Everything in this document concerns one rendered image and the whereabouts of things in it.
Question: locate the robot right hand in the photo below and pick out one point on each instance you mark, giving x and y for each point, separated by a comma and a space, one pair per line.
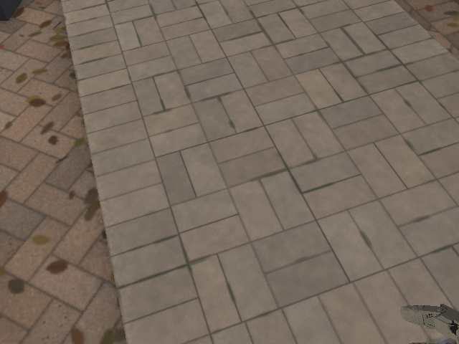
444, 319

